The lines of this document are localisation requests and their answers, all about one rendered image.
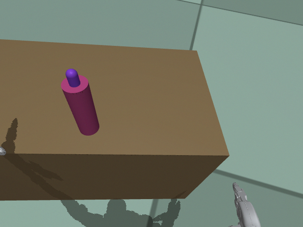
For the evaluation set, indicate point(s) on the right robot hand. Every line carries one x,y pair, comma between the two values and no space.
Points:
245,210

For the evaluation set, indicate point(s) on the bottle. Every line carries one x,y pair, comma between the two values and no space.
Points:
78,95

